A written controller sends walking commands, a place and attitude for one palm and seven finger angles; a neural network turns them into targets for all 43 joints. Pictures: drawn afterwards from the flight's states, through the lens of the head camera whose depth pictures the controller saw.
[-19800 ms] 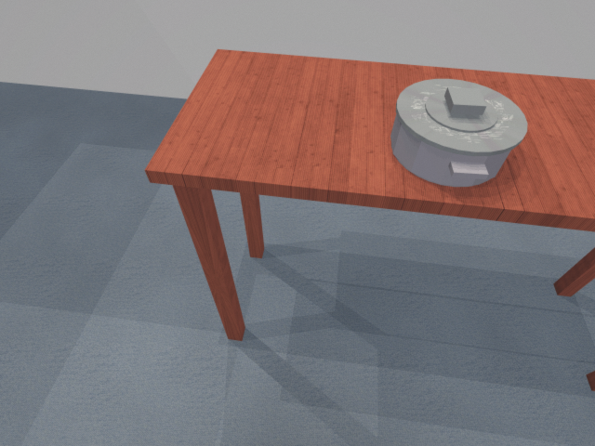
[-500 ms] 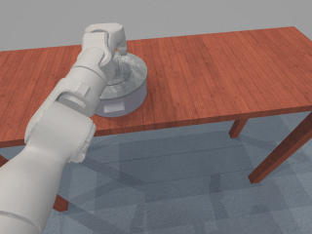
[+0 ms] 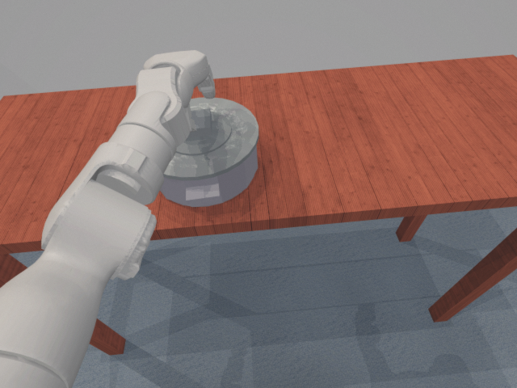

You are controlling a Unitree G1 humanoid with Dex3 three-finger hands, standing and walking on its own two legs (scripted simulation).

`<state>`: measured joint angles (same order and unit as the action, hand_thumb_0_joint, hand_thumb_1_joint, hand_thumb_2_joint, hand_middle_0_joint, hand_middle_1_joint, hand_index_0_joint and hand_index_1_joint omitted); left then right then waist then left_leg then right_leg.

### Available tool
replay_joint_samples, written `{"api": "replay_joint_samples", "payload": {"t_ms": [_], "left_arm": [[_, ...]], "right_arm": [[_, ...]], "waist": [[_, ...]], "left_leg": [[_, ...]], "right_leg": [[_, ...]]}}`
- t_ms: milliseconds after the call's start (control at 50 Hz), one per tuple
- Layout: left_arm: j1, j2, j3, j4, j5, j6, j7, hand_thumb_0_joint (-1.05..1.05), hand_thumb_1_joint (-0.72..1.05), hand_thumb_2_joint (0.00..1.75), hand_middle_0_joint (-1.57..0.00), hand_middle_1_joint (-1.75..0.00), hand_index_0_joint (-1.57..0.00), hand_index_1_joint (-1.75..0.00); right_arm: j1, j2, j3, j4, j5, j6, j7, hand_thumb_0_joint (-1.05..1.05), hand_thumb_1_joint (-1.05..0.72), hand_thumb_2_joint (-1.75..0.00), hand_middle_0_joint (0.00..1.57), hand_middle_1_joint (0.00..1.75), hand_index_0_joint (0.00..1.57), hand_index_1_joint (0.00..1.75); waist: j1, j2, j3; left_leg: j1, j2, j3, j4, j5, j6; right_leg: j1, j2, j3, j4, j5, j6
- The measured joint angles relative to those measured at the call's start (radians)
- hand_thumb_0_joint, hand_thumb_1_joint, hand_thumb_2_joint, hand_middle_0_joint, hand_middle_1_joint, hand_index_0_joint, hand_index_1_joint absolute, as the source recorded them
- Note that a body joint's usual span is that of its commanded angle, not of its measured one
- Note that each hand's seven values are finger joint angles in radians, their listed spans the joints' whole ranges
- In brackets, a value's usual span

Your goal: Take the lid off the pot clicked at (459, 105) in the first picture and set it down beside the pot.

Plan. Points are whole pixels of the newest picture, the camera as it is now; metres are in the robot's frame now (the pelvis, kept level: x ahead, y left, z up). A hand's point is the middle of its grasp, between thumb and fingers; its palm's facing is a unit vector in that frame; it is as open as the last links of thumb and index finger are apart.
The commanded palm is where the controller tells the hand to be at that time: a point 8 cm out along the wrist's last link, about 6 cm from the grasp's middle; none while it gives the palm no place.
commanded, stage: raise the hand to come down again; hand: left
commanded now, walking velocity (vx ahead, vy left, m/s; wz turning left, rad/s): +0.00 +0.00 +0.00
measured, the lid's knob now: (195, 123) +0.51 +0.09 +0.15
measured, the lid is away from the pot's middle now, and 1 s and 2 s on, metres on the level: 0.01 0.01 0.01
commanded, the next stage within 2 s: move the open hand above the knob in 0.74 s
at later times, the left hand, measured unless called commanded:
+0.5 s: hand (186, 95) +0.48 +0.08 +0.22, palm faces -0.23 -0.04 -0.97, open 10.2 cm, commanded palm +0.47 +0.09 +0.27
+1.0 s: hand (191, 93) +0.48 +0.08 +0.22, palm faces -0.23 -0.06 -0.97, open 10.2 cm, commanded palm +0.47 +0.08 +0.27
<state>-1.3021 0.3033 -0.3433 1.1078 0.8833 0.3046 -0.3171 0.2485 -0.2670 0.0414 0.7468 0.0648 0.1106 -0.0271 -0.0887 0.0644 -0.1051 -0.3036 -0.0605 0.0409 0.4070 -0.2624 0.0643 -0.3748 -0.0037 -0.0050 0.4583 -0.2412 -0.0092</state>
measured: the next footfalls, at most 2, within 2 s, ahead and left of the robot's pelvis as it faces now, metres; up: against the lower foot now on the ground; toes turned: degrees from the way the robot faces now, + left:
none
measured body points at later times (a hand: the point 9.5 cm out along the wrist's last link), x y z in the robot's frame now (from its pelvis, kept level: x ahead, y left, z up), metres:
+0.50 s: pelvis -0.01 +0.00 +0.00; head +0.02 -0.03 +0.45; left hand +0.49 +0.08 +0.27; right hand +0.10 -0.24 -0.14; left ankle -0.05 +0.08 -0.74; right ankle -0.02 -0.11 -0.74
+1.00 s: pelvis -0.01 +0.00 +0.00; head +0.02 -0.03 +0.45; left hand +0.49 +0.08 +0.27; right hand +0.05 -0.25 -0.14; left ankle -0.05 +0.08 -0.74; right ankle -0.02 -0.11 -0.74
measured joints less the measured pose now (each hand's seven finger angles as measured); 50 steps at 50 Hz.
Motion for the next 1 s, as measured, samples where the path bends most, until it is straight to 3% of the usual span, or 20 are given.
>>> {"api": "replay_joint_samples", "payload": {"t_ms": [160,300,520,660,800,920,1000], "left_arm": [[0.011,-0.006,-0.013,-0.080,0.000,-0.003,-0.021,0.00,-0.22,1.23,-0.81,-0.08,-0.81,-0.08],[-0.028,-0.031,-0.025,-0.046,-0.012,0.039,-0.028,0.00,-0.22,1.23,-0.81,-0.08,-0.82,-0.08],[-0.082,-0.034,-0.013,0.004,0.005,0.061,-0.042,0.00,-0.23,1.26,-0.82,-0.08,-0.82,-0.08],[-0.070,-0.010,-0.007,-0.014,0.017,0.036,-0.055,0.00,-0.24,1.28,-0.82,-0.08,-0.82,-0.08],[-0.091,0.000,-0.011,0.043,0.006,0.043,-0.053,0.00,-0.24,1.28,-0.82,-0.08,-0.82,-0.08],[-0.064,-0.007,-0.004,-0.018,0.015,-0.009,-0.036,0.00,-0.24,1.28,-0.82,-0.08,-0.82,-0.08],[-0.083,-0.015,0.023,0.053,0.005,0.029,-0.016,0.00,-0.24,1.28,-0.82,-0.08,-0.82,-0.08]], "right_arm": [[-0.027,-0.001,-0.007,-0.010,-0.008,-0.001,0.011,0.01,-0.90,-0.90,0.20,0.30,0.20,0.30],[-0.052,0.005,0.002,-0.004,-0.004,0.011,0.018,0.01,-0.90,-0.90,0.20,0.30,0.20,0.30],[-0.055,0.008,0.014,-0.003,-0.004,0.011,0.004,0.01,-0.90,-0.90,0.20,0.30,0.20,0.30],[-0.017,-0.002,0.007,-0.001,-0.008,-0.001,-0.006,0.01,-0.90,-0.90,0.20,0.30,0.20,0.30],[-0.001,-0.007,0.010,0.012,0.000,-0.011,-0.015,0.01,-0.90,-0.90,0.20,0.30,0.20,0.30],[0.025,-0.011,-0.007,0.015,-0.014,-0.035,-0.005,0.01,-0.90,-0.90,0.20,0.30,0.20,0.30],[0.009,-0.009,0.007,0.027,-0.007,-0.024,-0.005,0.01,-0.90,-0.90,0.20,0.30,0.20,0.30]], "waist": [[0.017,0.007,0.009],[0.025,0.006,0.006],[0.009,-0.002,0.020],[0.000,-0.001,0.019],[-0.016,-0.011,0.031],[-0.007,0.001,0.015],[-0.008,0.005,0.009]], "left_leg": [[0.008,-0.007,-0.012,-0.011,0.007,0.002],[0.017,-0.010,-0.014,-0.017,0.010,0.003],[0.020,-0.010,-0.012,-0.020,0.021,0.002],[0.019,-0.008,-0.006,-0.025,0.028,0.002],[0.017,-0.007,-0.003,-0.024,0.030,0.002],[0.013,-0.009,-0.004,-0.031,0.033,0.001],[0.022,-0.005,0.006,-0.030,0.026,0.002]], "right_leg": [[0.011,-0.007,-0.011,-0.010,0.000,0.002],[0.019,-0.010,-0.013,-0.009,-0.001,0.003],[0.020,-0.010,-0.011,-0.011,0.012,0.001],[0.017,-0.008,-0.005,-0.016,0.021,0.001],[0.014,-0.007,-0.002,-0.015,0.024,0.000],[0.009,-0.009,-0.002,-0.017,0.024,0.002],[0.013,-0.004,0.008,-0.016,0.021,0.002]]}}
